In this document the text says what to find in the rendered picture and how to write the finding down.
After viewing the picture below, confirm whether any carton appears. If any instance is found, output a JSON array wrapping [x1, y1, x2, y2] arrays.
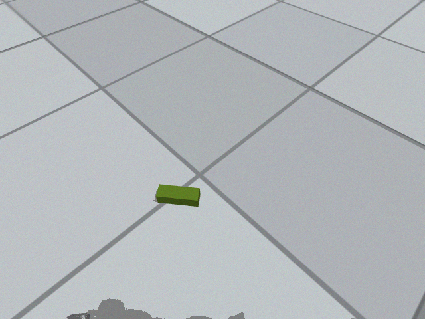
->
[[156, 184, 201, 207]]

